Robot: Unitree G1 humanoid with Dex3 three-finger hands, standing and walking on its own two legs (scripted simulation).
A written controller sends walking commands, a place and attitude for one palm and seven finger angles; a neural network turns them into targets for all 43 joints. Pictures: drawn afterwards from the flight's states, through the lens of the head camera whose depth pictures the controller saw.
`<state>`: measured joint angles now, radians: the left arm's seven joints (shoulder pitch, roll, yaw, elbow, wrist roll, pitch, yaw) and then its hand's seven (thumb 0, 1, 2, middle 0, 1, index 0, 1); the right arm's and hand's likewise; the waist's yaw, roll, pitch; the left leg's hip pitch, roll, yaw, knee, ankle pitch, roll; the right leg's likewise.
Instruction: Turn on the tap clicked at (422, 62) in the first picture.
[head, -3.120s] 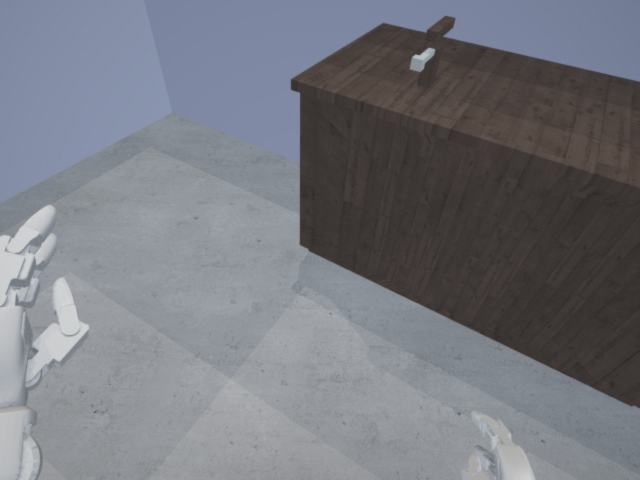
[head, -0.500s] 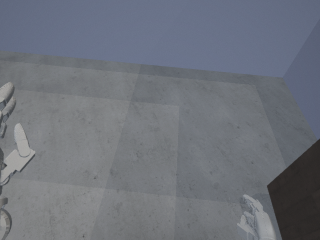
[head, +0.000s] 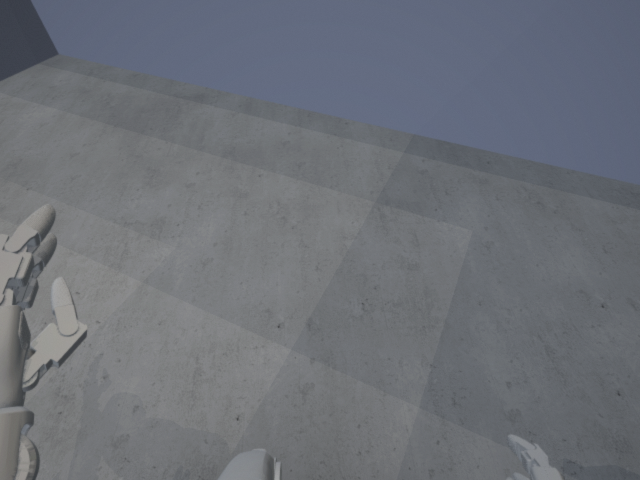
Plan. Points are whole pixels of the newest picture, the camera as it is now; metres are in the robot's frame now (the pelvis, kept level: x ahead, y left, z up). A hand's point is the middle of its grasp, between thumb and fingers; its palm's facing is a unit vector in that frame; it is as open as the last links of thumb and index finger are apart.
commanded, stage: walk to a spot facing it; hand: left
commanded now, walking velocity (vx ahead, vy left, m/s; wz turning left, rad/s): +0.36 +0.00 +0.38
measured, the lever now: out of the picture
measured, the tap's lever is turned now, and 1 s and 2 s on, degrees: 0 0 0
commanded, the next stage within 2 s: turn to face it in 1.02 s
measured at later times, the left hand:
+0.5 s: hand (63, 275) +0.26 +0.27 +0.18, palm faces +0.54 -0.68 -0.48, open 7.4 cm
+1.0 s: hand (68, 205) +0.37 +0.33 +0.17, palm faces +0.63 -0.68 -0.38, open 7.4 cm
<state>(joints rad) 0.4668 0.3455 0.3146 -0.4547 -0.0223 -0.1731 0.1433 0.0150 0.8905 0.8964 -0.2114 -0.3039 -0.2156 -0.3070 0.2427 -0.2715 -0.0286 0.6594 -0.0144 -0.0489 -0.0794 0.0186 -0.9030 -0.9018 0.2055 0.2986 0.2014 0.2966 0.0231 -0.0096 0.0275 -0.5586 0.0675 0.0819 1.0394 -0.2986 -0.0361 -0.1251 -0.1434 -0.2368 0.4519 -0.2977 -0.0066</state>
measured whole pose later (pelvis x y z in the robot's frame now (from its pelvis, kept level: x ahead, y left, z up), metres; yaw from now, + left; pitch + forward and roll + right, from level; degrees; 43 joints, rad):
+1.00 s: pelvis +0.21 +0.03 -0.02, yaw +16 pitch -1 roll +0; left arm 0.39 0.39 0.40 -0.53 -0.02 -0.22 0.16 0.02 0.89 0.90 -0.21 -0.30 -0.21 -0.31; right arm 0.17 -0.16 -0.02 0.60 0.02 -0.08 -0.05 0.02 -0.91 -0.90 0.20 0.30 0.19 0.30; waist -0.02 -0.04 0.06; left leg -0.34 0.06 0.12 0.61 -0.26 0.02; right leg -0.48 -0.10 -0.09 1.17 -0.47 0.04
